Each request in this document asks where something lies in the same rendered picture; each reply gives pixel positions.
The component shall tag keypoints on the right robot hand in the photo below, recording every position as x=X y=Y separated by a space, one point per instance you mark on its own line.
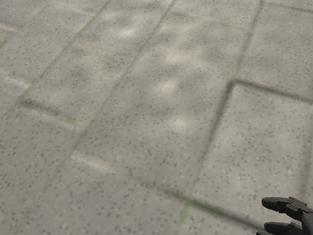
x=294 y=209

